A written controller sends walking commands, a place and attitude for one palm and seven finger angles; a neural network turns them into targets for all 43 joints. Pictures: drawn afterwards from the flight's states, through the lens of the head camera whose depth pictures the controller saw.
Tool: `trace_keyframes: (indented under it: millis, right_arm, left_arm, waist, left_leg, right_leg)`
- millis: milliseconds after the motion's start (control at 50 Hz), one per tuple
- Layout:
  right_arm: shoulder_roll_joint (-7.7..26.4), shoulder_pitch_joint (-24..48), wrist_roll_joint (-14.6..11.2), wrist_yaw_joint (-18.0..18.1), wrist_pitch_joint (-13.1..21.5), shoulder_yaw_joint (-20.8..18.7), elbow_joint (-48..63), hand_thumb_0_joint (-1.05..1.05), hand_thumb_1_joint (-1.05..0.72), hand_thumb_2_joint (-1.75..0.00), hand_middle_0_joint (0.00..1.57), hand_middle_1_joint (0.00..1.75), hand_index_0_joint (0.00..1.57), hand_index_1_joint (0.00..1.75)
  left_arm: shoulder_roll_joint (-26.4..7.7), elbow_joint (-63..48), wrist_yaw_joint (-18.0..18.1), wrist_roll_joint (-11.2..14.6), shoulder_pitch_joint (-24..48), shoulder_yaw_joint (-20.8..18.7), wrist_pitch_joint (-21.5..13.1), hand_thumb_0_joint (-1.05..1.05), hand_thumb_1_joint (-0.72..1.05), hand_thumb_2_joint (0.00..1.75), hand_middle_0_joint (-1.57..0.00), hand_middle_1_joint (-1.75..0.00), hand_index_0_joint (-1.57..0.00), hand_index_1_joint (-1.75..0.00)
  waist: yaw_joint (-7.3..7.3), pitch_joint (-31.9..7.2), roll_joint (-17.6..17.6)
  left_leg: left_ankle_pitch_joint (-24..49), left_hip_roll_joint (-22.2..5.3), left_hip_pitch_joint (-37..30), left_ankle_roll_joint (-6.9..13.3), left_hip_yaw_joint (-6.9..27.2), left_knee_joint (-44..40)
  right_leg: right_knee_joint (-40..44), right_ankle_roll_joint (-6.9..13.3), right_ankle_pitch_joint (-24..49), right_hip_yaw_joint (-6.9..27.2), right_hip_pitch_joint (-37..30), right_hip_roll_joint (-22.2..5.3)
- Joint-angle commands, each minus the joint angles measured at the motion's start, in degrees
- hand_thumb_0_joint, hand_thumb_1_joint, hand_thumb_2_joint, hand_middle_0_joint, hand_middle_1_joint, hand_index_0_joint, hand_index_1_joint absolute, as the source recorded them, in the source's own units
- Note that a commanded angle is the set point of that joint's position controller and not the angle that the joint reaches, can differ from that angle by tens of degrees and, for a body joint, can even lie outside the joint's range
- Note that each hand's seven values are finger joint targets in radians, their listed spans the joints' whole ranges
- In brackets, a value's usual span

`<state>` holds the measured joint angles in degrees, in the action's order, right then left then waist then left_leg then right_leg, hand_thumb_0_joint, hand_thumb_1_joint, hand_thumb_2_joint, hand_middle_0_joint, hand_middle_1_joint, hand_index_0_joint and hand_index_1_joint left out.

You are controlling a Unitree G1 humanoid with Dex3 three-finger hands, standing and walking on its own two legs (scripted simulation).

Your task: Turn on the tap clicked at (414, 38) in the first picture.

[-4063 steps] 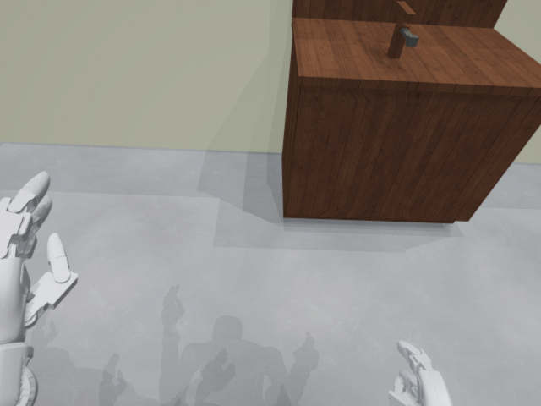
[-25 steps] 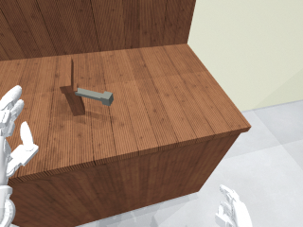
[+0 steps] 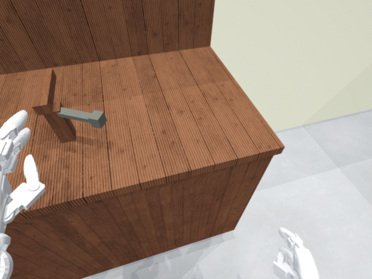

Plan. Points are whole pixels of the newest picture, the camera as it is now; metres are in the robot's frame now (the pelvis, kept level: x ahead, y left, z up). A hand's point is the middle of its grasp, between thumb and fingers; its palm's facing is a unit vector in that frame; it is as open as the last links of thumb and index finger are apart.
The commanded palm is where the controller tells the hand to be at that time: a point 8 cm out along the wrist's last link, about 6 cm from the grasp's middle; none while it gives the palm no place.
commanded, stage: come to a stop and stand still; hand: left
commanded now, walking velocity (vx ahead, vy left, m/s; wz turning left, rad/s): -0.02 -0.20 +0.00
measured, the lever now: (97, 119) +0.42 +0.24 +0.11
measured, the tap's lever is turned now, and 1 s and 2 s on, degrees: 59 59 59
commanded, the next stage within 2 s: look again from close up in 1.16 s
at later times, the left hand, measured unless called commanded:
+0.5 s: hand out of the picture +0.24 +0.31 +0.18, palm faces +0.48 -0.76 -0.43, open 7.4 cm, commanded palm +0.16 +0.30 +0.18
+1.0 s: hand out of the picture +0.18 +0.36 +0.17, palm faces +0.42 -0.85 -0.32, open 7.4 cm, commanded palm +0.13 +0.39 +0.18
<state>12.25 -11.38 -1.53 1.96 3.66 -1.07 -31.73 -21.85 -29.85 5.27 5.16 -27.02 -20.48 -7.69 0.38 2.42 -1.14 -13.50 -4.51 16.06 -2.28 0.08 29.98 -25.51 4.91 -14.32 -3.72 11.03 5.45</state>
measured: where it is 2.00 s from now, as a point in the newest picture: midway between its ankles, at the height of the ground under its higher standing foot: outside the picture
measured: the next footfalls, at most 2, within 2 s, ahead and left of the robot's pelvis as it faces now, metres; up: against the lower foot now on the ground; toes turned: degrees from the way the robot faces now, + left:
none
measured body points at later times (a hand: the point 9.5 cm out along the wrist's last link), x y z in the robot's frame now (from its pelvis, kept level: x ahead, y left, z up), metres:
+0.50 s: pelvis -0.01 +0.02 +0.00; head +0.03 +0.02 +0.45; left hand +0.20 +0.35 +0.20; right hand +0.18 -0.20 -0.08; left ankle +0.02 +0.15 -0.74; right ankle -0.01 -0.06 -0.74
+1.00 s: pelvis -0.03 +0.11 +0.00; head -0.02 +0.14 +0.45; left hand +0.16 +0.40 +0.18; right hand +0.16 -0.09 -0.06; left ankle +0.02 +0.15 -0.74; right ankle -0.01 -0.06 -0.73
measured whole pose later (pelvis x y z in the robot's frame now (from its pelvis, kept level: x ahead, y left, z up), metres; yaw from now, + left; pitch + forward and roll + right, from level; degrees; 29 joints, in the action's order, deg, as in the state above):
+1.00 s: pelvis -0.03 +0.11 +0.00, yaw +1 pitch -2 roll -2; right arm 9.4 -12.2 -0.5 0.3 8.6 2.5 -33.4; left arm -18.7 -25.5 6.5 0.1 -21.0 -18.0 -12.8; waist 2.6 3.0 1.6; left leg -8.8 4.3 14.1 5.8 -3.5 24.5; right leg -24.9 0.5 -13.7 3.0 11.0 -1.1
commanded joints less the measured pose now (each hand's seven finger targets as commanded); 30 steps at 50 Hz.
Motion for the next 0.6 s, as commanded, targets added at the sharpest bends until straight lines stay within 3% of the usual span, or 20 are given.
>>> trace_keyframes:
  millis: [0, 40, 120, 140, 220, 240, 320, 340, 360, 380, 400, 420, 440, 460, 500, 520, 560, 580]
  right_arm:
    - [5.8, 4.5, 0.0, 0.5, 2.7, -2.5, 8.8, 0.00, -0.90, -0.90, 0.20, 0.30, 0.20, 0.30]
    - [5.6, 4.6, 0.2, 0.6, 2.5, -2.1, 8.3, 0.00, -0.90, -0.90, 0.20, 0.30, 0.20, 0.30]
    - [5.3, 6.7, -0.2, 0.5, 2.8, -1.3, 8.0, 0.00, -0.90, -0.90, 0.20, 0.30, 0.20, 0.30]
    - [5.4, 6.2, 0.1, 0.4, 2.7, -1.0, 7.6, 0.00, -0.90, -0.90, 0.20, 0.30, 0.20, 0.30]
    - [5.7, 7.1, 0.1, 0.5, 3.0, -0.9, 7.2, 0.00, -0.90, -0.90, 0.20, 0.30, 0.20, 0.30]
    - [5.7, 6.5, 0.3, 0.6, 2.8, -0.8, 7.1, 0.00, -0.90, -0.90, 0.20, 0.30, 0.20, 0.30]
    - [5.5, 6.6, 0.0, 0.6, 2.5, -0.9, 7.1, 0.00, -0.90, -0.90, 0.20, 0.30, 0.20, 0.30]
    - [8.0, -1.4, 1.6, 2.0, 6.3, -4.0, 5.6, 0.00, -0.90, -0.90, 0.20, 0.30, 0.20, 0.30]
    - [3.8, 2.3, 1.5, 1.7, 6.5, -1.5, 4.3, 0.00, -0.90, -0.90, 0.20, 0.30, 0.20, 0.30]
    - [5.9, 2.1, 0.8, 1.1, 6.5, -2.7, 6.8, 0.00, -0.90, -0.90, 0.20, 0.30, 0.20, 0.30]
    - [6.8, 1.4, 0.3, 0.6, 6.4, -2.8, 6.2, 0.00, -0.90, -0.90, 0.20, 0.30, 0.20, 0.30]
    - [6.3, 3.0, -0.3, -0.4, 6.5, -2.2, 6.4, 0.00, -0.90, -0.90, 0.20, 0.30, 0.20, 0.30]
    - [7.5, 2.3, -0.2, -1.4, 6.4, -2.6, 7.4, 0.00, -0.90, -0.90, 0.20, 0.30, 0.20, 0.30]
    - [7.2, 3.2, -0.1, -2.0, 6.5, -2.4, 7.5, 0.00, -0.90, -0.90, 0.20, 0.30, 0.20, 0.30]
    - [6.8, 4.3, 0.0, -2.4, 6.8, -2.3, 8.7, 0.00, -0.90, -0.90, 0.20, 0.30, 0.20, 0.30]
    - [6.4, 5.9, -0.2, -2.4, 6.9, -1.8, 8.4, 0.00, -0.90, -0.90, 0.20, 0.30, 0.20, 0.30]
    - [6.7, 5.9, 0.6, -1.4, 7.0, -1.7, 9.5, 0.00, -0.90, -0.90, 0.20, 0.30, 0.20, 0.30]
    - [6.6, 6.6, 0.7, -0.9, 7.0, -1.5, 9.5, 0.00, -0.90, -0.90, 0.20, 0.30, 0.20, 0.30]
  left_arm:
    - [-9.4, -11.2, 1.2, 0.8, 3.5, -6.8, -2.9, 0.00, 0.90, 0.90, -0.20, -0.30, -0.20, -0.30]
    - [-9.4, -11.6, 1.4, 1.0, 3.3, -6.6, -2.8, 0.00, 0.90, 0.90, -0.20, -0.30, -0.20, -0.30]
    - [-10.1, -11.5, 2.8, 0.5, 2.7, -7.8, -3.4, 0.00, 0.90, 0.90, -0.20, -0.30, -0.20, -0.30]
    - [-8.9, -11.6, 3.0, 0.2, 2.9, -6.5, -3.7, 0.00, 0.90, 0.90, -0.20, -0.30, -0.20, -0.30]
    - [-9.9, -12.0, 3.6, -0.5, 2.5, -7.3, -4.0, 0.00, 0.90, 0.90, -0.20, -0.30, -0.20, -0.30]
    - [-8.9, -11.4, 3.6, -0.6, 2.6, -6.4, -4.0, 0.00, 0.90, 0.90, -0.20, -0.30, -0.20, -0.30]
    - [-8.3, -7.1, 3.3, -0.7, 2.0, -6.2, -3.0, 0.00, 0.90, 0.90, -0.20, -0.30, -0.20, -0.30]
    - [-49.8, -16.6, 2.0, -7.7, 57.3, -35.9, -8.3, 0.00, 0.90, 0.90, -0.20, -0.30, -0.20, -0.30]
    - [-19.4, 12.8, -0.3, -4.6, 29.1, -15.5, -7.0, 0.00, 0.90, 0.90, -0.20, -0.30, -0.20, -0.30]
    - [-15.6, 10.8, 0.4, -2.8, 14.2, -14.0, -7.7, 0.00, 0.90, 0.90, -0.20, -0.30, -0.20, -0.30]
    - [-8.8, 12.4, 0.0, -2.2, 9.9, -7.5, -7.0, 0.00, 0.90, 0.90, -0.20, -0.30, -0.20, -0.30]
    - [-2.0, 10.6, -0.7, -1.4, 6.2, -0.8, -7.2, 0.00, 0.90, 0.90, -0.20, -0.30, -0.20, -0.30]
    - [-4.1, 2.2, -0.4, -1.5, 8.3, -1.1, -7.4, 0.00, 0.90, 0.90, -0.20, -0.30, -0.20, -0.30]
    - [-3.9, -1.5, -0.2, -1.6, 7.5, 0.0, -7.3, 0.00, 0.90, 0.90, -0.20, -0.30, -0.20, -0.30]
    - [-5.5, -6.8, 0.4, -2.2, 6.3, -0.3, -6.8, 0.00, 0.90, 0.90, -0.20, -0.30, -0.20, -0.30]
    - [-7.4, -8.0, 1.1, -2.0, 3.1, -2.3, -6.6, 0.00, 0.90, 0.90, -0.20, -0.30, -0.20, -0.30]
    - [-10.6, -11.8, 1.8, -2.2, 5.3, -6.1, -7.2, 0.00, 0.90, 0.90, -0.20, -0.30, -0.20, -0.30]
    - [-11.7, -12.5, 2.0, -2.0, 6.4, -7.8, -7.5, 0.00, 0.90, 0.90, -0.20, -0.30, -0.20, -0.30]
  waist:
    - [-0.36, -7.4, 2.8]
    - [-0.61, -7.3, 2.7]
    - [0.21, -6.2, 0.0]
    - [0.03, -6.4, -0.2]
    - [0.83, -6.5, -1.8]
    - [0.62, -7.0, -0.8]
    - [0.62, -5.4, 3.4]
    - [2.15, 4.3, 14.2]
    - [2.22, -8.1, 11.5]
    - [4.11, -5.9, 9.2]
    - [3.32, -9.1, 5.9]
    - [2.91, -12.7, -3.5]
    - [2.67, -14.2, -4.5]
    - [2.72, -14.8, -2.7]
    - [2.68, -13.5, 4.6]
    - [2.77, -13.5, 4.8]
    - [1.93, -12.4, 6.8]
    - [1.65, -10.8, 5.4]
  left_leg:
    - [4.2, -0.6, -4.4, 3.5, 0.2, 3.2]
    - [3.8, -0.3, -4.0, 3.6, 0.0, 4.0]
    - [2.6, 1.3, -3.6, 3.9, 0.6, 4.0]
    - [3.2, 1.4, -3.3, 4.1, 0.8, 3.1]
    - [7.8, 0.6, -5.8, 4.6, 1.4, -0.5]
    - [9.0, 0.4, -5.6, 4.8, 1.5, -0.8]
    - [8.4, 0.5, -5.8, 4.6, 1.5, -0.7]
    - [8.0, 4.8, 0.9, 2.5, -8.5, 3.7]
    - [8.1, 7.6, -0.9, 3.9, -2.7, 1.3]
    - [8.3, 4.5, -0.4, 3.3, -2.1, 0.9]
    - [8.7, 3.8, -1.5, 3.9, -1.9, -2.5]
    - [14.9, 2.7, -7.5, 5.2, -2.0, -4.9]
    - [19.5, 0.6, -10.0, 5.5, -0.8, -3.9]
    - [21.9, -0.6, -10.0, 5.9, 0.9, -3.5]
    - [19.5, -0.2, -8.3, 5.4, 0.8, -2.5]
    - [17.7, -0.1, -9.3, 5.2, 0.5, -2.8]
    - [11.9, 0.8, -6.4, 4.5, 2.3, -3.9]
    - [8.8, 1.1, -6.6, 4.2, 2.7, -5.1]
  right_leg:
    - [6.4, -2.2, 11.5, 9.7, 2.5, -11.3]
    - [6.3, -2.0, 11.2, 9.7, 2.6, -11.8]
    - [8.9, -4.2, 11.1, 14.1, 1.5, -13.8]
    - [8.8, -4.5, 11.0, 13.0, 0.1, -13.8]
    - [7.0, -6.1, 16.4, 10.9, -2.0, -12.4]
    - [6.3, -6.4, 17.5, 9.5, -3.3, -11.9]
    - [7.0, -6.3, 17.8, 9.6, -2.6, -11.7]
    - [14.4, -14.7, 40.5, 10.7, 5.6, -9.8]
    - [3.8, -7.4, 43.7, 12.0, -4.6, -13.6]
    - [4.4, -8.9, 47.5, 15.2, -7.2, -14.2]
    - [1.7, -7.9, 44.1, 12.3, -11.7, -14.1]
    - [-1.0, -7.8, 37.0, 10.2, -9.6, -12.7]
    - [-0.9, -8.4, 29.2, 9.3, -6.5, -11.6]
    - [-0.8, -8.4, 24.3, 8.2, -5.9, -10.8]
    - [1.9, -8.3, 20.7, 8.3, -5.3, -10.2]
    - [1.9, -7.1, 19.5, 7.9, -4.0, -10.1]
    - [3.3, -4.4, 10.9, 7.9, -3.3, -10.6]
    - [4.3, -3.7, 6.5, 8.5, -1.2, -10.3]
